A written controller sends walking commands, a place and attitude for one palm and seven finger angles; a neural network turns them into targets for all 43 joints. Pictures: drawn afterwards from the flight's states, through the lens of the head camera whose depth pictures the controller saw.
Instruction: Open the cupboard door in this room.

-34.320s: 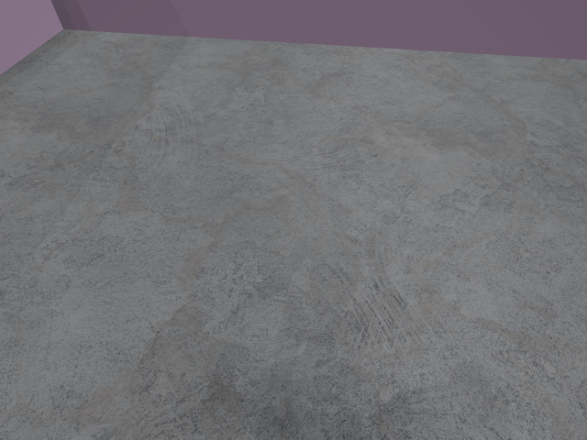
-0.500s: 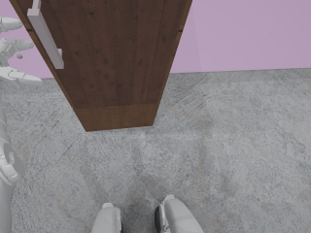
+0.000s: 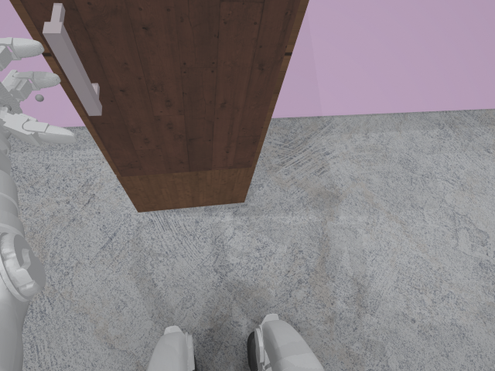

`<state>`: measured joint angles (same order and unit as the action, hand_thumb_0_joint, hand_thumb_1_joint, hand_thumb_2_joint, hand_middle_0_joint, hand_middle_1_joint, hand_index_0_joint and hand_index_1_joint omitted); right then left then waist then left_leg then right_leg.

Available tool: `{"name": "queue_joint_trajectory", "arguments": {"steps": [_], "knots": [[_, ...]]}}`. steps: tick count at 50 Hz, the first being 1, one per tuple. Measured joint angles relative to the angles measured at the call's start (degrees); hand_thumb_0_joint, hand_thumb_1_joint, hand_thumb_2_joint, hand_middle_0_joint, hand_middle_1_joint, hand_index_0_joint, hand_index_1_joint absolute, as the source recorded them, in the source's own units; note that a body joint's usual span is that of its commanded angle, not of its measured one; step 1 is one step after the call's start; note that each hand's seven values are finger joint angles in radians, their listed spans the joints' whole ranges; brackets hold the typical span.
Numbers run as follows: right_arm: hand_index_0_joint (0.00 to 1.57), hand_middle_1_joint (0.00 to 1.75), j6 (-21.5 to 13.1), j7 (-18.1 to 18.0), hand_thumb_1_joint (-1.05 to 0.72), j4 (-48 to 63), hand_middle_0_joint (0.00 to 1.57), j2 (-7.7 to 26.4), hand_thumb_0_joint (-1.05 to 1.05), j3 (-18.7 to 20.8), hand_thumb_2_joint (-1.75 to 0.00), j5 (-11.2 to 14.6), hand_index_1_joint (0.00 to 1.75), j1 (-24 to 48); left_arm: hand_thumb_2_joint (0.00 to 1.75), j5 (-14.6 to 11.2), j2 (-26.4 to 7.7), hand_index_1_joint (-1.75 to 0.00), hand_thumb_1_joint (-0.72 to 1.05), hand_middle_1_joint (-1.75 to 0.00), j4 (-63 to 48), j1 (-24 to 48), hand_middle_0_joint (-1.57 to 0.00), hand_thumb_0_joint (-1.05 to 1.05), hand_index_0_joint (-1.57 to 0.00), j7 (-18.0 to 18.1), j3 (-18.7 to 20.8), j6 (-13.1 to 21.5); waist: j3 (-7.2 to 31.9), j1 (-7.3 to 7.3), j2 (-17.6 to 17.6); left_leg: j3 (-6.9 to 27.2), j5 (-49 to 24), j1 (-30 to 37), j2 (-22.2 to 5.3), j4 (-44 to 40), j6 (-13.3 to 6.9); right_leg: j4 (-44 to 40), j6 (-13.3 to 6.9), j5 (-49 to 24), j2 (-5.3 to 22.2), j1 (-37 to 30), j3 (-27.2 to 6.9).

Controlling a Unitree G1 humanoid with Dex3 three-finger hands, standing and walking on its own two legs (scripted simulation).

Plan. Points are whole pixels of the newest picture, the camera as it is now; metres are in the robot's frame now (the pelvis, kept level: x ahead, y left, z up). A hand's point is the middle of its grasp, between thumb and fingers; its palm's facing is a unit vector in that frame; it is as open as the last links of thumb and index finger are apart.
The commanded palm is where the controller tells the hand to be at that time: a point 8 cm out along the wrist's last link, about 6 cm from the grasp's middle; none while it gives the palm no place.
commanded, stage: move the hooked fingers beside the handle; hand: left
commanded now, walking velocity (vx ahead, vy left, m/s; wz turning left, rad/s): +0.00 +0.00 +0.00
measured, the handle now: (78, 66) +0.57 +0.21 +0.08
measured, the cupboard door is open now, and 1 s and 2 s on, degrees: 0 0 0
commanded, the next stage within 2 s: slide the fingers in behind the handle in 0.32 s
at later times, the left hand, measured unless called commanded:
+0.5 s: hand (45, 94) +0.52 +0.25 +0.07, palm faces +0.03 -1.00 -0.01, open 14.0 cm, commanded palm +0.50 +0.29 +0.07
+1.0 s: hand (67, 95) +0.52 +0.22 +0.07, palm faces +0.04 -1.00 +0.00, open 14.0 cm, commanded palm +0.49 +0.26 +0.07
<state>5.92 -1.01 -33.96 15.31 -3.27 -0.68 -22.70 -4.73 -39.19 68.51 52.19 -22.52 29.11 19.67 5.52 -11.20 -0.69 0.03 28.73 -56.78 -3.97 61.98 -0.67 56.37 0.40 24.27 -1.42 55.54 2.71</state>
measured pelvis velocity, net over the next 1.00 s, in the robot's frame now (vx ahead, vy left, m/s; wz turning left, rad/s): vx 0.00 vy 0.00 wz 0.00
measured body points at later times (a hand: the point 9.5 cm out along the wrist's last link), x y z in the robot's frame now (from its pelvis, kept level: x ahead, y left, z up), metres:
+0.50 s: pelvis +0.00 +0.00 -0.01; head +0.16 +0.03 +0.41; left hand +0.51 +0.31 +0.08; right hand -0.01 -0.27 -0.11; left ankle +0.00 +0.11 -0.66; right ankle +0.02 -0.13 -0.66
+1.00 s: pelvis +0.00 +0.00 +0.00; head +0.15 +0.03 +0.42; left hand +0.51 +0.28 +0.07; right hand +0.00 -0.26 -0.11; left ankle +0.00 +0.11 -0.66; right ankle +0.02 -0.13 -0.66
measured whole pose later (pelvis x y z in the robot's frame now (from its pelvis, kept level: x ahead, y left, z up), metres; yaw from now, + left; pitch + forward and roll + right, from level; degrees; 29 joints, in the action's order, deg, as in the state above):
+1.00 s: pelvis +0.00 +0.00 +0.00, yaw +0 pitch +24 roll -4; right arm 5.2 -0.2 -34.5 14.9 -2.8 -1.1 -22.7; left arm -4.8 -34.2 66.9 52.5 -17.7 26.6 21.0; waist 6.0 -11.3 -1.0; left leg -0.1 29.0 -57.3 -3.8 62.6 -0.7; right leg 57.2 0.5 24.7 -1.3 56.2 2.4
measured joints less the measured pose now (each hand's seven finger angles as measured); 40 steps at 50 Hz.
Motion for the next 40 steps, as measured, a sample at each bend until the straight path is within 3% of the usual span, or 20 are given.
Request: {"name": "queue_joint_trajectory", "arguments": {"steps": [20, 40], "knots": [[0.21, 0.3, -0.5, -0.3, -0.9, 0.0, 0.2, 0.3, 0.0, -0.4, -0.9, -0.1, 0.3, 0.8, 0.3, 0.6, -2.0, -1.2, -0.49, -1.2, 1.3, 3.0, -0.3, -0.01, -0.3, -0.1, 0.0, -0.1, -0.5, -0.78, 0.0, 0.5, 0.4, -3.0, 0.0, 2.0, 0.1, 1.9, -0.2, 0.4, 0.0, 2.8, 0.4], [0.21, 0.3, -0.6, 0.6, -0.9, -0.4, 0.2, -0.3, 0.01, 0.2, -0.9, -0.4, 0.3, -0.4, 0.3, 0.5, 2.5, -1.2, -0.49, -1.2, -0.7, 1.2, -0.3, -0.01, -0.3, 3.3, -1.3, 0.9, 0.2, -0.78, -0.2, 0.0, 0.3, -1.2, 0.0, 0.9, 0.0, 0.9, 0.0, 0.3, -0.1, 1.3, -0.1]]}}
